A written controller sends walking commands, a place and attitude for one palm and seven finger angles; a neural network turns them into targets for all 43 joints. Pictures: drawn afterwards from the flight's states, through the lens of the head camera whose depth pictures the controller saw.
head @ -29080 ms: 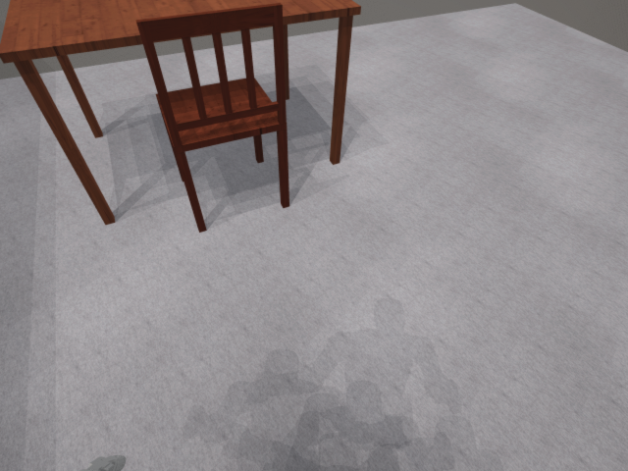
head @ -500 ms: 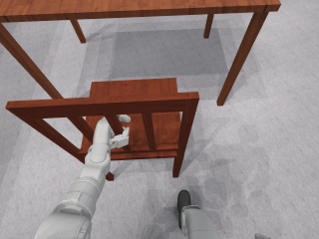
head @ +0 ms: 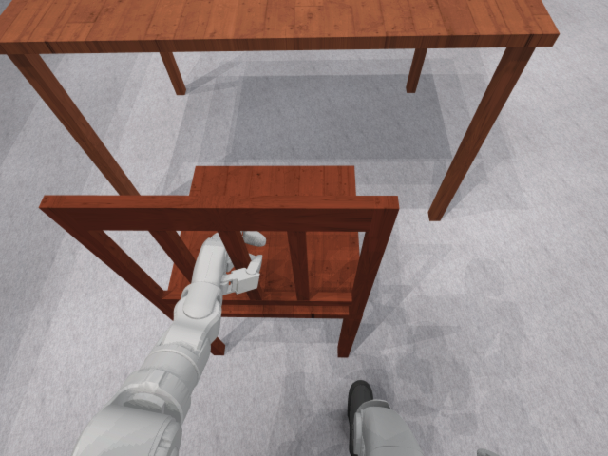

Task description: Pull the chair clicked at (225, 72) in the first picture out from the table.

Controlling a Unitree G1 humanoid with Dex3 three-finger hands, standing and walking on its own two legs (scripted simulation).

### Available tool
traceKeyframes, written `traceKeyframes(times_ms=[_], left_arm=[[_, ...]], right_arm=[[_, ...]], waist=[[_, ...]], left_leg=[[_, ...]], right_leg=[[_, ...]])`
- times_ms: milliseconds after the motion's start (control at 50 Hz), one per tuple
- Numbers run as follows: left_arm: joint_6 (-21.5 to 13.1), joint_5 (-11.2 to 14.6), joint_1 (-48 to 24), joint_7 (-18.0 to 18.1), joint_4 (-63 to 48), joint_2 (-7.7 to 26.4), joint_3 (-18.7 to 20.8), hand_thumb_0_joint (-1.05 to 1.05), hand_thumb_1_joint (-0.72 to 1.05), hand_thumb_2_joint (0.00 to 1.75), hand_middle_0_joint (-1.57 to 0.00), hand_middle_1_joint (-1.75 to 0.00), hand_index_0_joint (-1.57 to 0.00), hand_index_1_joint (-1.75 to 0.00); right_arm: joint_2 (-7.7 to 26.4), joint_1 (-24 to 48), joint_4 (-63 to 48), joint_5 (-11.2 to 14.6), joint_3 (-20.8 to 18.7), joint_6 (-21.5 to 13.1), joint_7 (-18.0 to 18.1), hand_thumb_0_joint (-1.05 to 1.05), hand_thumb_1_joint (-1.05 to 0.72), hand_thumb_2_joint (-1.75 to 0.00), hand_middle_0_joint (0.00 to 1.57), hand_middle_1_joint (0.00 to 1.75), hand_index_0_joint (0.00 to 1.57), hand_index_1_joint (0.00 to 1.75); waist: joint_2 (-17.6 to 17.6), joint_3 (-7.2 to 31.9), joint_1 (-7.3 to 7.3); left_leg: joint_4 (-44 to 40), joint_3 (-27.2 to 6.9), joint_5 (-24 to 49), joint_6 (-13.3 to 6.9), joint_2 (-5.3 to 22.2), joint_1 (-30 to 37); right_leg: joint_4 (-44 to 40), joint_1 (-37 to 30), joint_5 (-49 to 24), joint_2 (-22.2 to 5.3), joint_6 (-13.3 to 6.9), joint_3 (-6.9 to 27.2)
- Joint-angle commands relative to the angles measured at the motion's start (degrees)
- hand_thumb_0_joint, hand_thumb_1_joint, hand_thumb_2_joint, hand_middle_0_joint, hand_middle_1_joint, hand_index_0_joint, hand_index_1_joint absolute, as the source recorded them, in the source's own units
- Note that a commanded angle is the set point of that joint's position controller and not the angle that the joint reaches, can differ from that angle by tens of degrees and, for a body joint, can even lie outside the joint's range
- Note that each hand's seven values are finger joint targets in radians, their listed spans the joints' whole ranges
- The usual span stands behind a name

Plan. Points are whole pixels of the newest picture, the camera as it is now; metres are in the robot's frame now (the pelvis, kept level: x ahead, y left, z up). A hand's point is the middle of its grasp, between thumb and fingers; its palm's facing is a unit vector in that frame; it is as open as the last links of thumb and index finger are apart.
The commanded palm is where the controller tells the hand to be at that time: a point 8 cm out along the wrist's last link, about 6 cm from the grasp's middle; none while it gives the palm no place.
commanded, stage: step backward, pulling the chair out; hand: left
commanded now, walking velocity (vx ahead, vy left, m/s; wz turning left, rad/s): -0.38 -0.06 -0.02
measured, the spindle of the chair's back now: (244, 267) +0.39 +0.11 -0.08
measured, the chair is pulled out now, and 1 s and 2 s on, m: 0.30 0.31 0.32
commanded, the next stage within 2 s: stop walking, hand still on the chair in 1.14 s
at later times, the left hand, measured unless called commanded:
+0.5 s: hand (251, 271) +0.37 +0.09 -0.05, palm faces -0.04 -0.98 -0.21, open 5.6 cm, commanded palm +0.35 +0.14 -0.04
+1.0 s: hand (249, 276) +0.36 +0.09 -0.05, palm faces -0.08 -0.98 -0.20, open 5.5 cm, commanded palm +0.36 +0.15 -0.05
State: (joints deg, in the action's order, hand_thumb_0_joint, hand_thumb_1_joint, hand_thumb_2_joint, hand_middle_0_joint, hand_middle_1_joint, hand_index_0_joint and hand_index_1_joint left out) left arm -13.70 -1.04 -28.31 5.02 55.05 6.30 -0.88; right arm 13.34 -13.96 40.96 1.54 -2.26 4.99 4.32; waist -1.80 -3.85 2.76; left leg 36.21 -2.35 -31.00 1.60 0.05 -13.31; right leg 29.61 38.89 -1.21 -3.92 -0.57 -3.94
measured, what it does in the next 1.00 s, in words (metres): stands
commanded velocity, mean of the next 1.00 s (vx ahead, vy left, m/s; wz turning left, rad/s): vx -0.38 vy -0.07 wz -0.01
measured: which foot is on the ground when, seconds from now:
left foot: down 0.00-1.00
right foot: down 0.00-1.00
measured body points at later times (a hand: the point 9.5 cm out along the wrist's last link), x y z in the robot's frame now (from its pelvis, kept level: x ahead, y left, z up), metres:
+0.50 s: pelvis -0.01 -0.01 +0.00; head +0.10 -0.04 +0.44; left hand +0.37 +0.14 -0.04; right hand +0.05 -0.29 -0.14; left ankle -0.14 +0.14 -0.71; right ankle +0.16 -0.13 -0.71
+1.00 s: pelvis +0.00 +0.00 +0.00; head +0.08 -0.02 +0.44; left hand +0.36 +0.14 -0.04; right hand +0.05 -0.27 -0.14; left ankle -0.14 +0.14 -0.71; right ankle +0.16 -0.13 -0.71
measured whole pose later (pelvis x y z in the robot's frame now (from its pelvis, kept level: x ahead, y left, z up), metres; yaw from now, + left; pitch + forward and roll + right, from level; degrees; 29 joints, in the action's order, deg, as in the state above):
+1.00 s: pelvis +0.00 +0.00 +0.00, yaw +0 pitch +7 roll +1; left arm -12.5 -0.2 -26.3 5.6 53.4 6.8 0.3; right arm 14.4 -15.7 40.3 1.8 -2.3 4.4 3.8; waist -1.6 -4.6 3.4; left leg 36.0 -1.9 -30.8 1.7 0.2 -11.7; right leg 29.4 37.5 -1.5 -3.6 -0.7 -3.6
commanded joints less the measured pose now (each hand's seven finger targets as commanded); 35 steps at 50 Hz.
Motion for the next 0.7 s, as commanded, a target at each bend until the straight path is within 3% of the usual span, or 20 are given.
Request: traceKeyframes(times_ms=[0,60,180,240,280,340,360,420,480,500,580,620,680], left_arm=[[-3.39,-0.2,-19.92,1.08,-10.71,9.27,2.56,0.0,0.9,0.9,-0.5,-1.45,-0.5,-1.45],[-3.6,-0.44,-20.24,0.96,-12.22,9.4,2.92,0.0,0.9,0.9,-0.5,-1.45,-0.5,-1.45],[-3.29,-0.18,-19.09,1.08,-12.98,9.77,3.49,0.0,0.9,0.9,-0.5,-1.45,-0.5,-1.45],[-2.89,0.14,-17.56,1.4,-13.02,9.55,3.27,0.0,0.9,0.9,-0.5,-1.45,-0.5,-1.45],[-2.97,0.05,-17.69,1.61,-13.28,10.27,3.92,0.0,0.9,0.9,-0.5,-1.45,-0.5,-1.45],[-2.79,0.18,-17.44,1.71,-13.54,10.59,4.13,0.0,0.9,0.9,-0.5,-1.45,-0.5,-1.45],[-2.8,0.13,-17.53,1.79,-13.46,10.89,4.46,0.0,0.9,0.9,-0.5,-1.45,-0.5,-1.45],[-2.43,0.44,-16.47,1.97,-12.93,11.19,4.53,0.0,0.9,0.9,-0.5,-1.45,-0.5,-1.45],[-2.44,0.31,-16.94,2.28,-13.36,11.74,4.89,0.0,0.9,0.9,-0.5,-1.45,-0.5,-1.45],[-2.09,0.74,-15.85,2.28,-12.27,11.73,4.66,0.0,0.9,0.9,-0.5,-1.45,-0.5,-1.45],[-2.13,0.43,-15.43,2.38,-13.98,12.03,5.16,0.0,0.9,0.9,-0.5,-1.45,-0.5,-1.45],[-1.8,0.89,-14.19,2.34,-14.27,12.18,5.09,0.0,0.9,0.9,-0.5,-1.45,-0.5,-1.45],[-1.99,0.48,-14.62,2.41,-15.09,11.88,4.96,0.0,0.9,0.9,-0.5,-1.45,-0.5,-1.45]], right_arm=[[8.72,-5.85,-3.54,-0.03,-3.16,-1.36,0.98,0.0,-0.9,-0.9,0.2,0.3,0.2,0.3],[8.47,-5.79,-4.34,-0.26,-3.18,-1.18,0.82,0.0,-0.9,-0.9,0.2,0.3,0.2,0.3],[8.42,-5.27,-5.25,-0.15,-3.12,-1.05,0.45,0.0,-0.9,-0.9,0.2,0.3,0.2,0.3],[8.79,-5.15,-5.48,0.14,-2.93,-1.2,0.34,0.0,-0.9,-0.9,0.2,0.3,0.2,0.3],[8.81,-5.38,-5.49,0.21,-3.06,-1.13,0.26,0.0,-0.9,-0.9,0.2,0.3,0.2,0.3],[9.05,-5.68,-5.38,0.24,-3.18,-1.32,0.18,0.0,-0.9,-0.9,0.2,0.3,0.2,0.3],[8.91,-5.79,-5.27,0.25,-3.27,-1.29,0.15,0.0,-0.9,-0.9,0.2,0.3,0.2,0.3],[8.95,-5.77,-4.87,0.39,-3.04,-1.42,0.03,0.0,-0.9,-0.9,0.2,0.3,0.2,0.3],[8.96,-6.06,-4.82,0.61,-3.21,-1.23,-0.12,0.0,-0.9,-0.9,0.2,0.3,0.2,0.3],[9.44,-5.08,-4.47,0.58,-3.15,-1.4,0.09,0.0,-0.9,-0.9,0.2,0.3,0.2,0.3],[9.02,-5.29,-5.32,0.55,-2.94,-1.15,-0.22,0.0,-0.9,-0.9,0.2,0.3,0.2,0.3],[9.62,-4.62,-5.56,0.67,-2.88,-1.2,-0.21,0.0,-0.9,-0.9,0.2,0.3,0.2,0.3],[9.29,-4.9,-6.08,0.69,-2.97,-1.03,-0.27,0.0,-0.9,-0.9,0.2,0.3,0.2,0.3]], waist=[[3.21,23.66,0.71],[3.0,24.25,0.66],[5.18,23.86,0.38],[2.54,22.72,0.19],[4.73,23.95,0.12],[3.51,24.05,0.25],[5.38,24.27,0.26],[4.57,23.94,0.16],[6.42,25.63,0.24],[5.58,24.26,-0.08],[5.63,25.13,0.08],[2.49,24.07,-0.17],[5.47,24.56,-0.15]], left_leg=[[-6.81,-2.22,18.49,-0.86,5.17,-10.19],[-6.17,-2.59,20.07,-0.7,5.47,-11.28],[-6.41,-2.24,13.67,-0.92,5.1,-12.59],[-7.66,-2.26,12.77,-1.31,5.08,-12.36],[-6.66,-1.89,12.33,-1.04,4.75,-12.36],[-7.15,-1.9,13.11,-1.13,4.98,-11.8],[-6.51,-1.57,12.74,-0.98,4.73,-11.82],[-7.08,-0.72,10.06,-1.22,4.24,-10.49],[-5.59,-0.06,9.23,-0.78,3.32,-10.3],[-6.46,-0.82,9.5,-1.12,3.98,-9.52],[-7.17,-0.52,7.06,-1.14,3.36,-10.25],[-8.72,-0.93,7.48,-1.6,4.2,-10.04],[-7.55,-0.98,7.1,-1.22,3.88,-10.78]], right_leg=[[0.67,-31.31,-6.51,-5.41,-1.91,7.83],[1.69,-31.53,-7.73,-5.16,-1.84,7.94],[0.36,-31.52,-2.11,-5.51,-1.53,8.66],[0.02,-31.77,-0.34,-5.18,-1.41,8.38],[-0.65,-32.34,-0.62,-5.63,-1.43,8.89],[-0.61,-32.55,-1.24,-5.52,-1.38,8.84],[-0.98,-32.74,-1.38,-5.73,-1.34,8.93],[-2.97,-33.16,1.11,-6.19,-1.13,9.34],[-4.29,-33.77,1.01,-7.42,-1.23,9.93],[-4.67,-34.59,0.97,-7.39,-1.34,9.62],[-5.43,-33.62,4.31,-7.1,-0.8,9.35],[-4.9,-34.19,4.3,-6.25,-0.81,9.21],[-5.06,-34.08,4.47,-6.58,-0.97,9.44]])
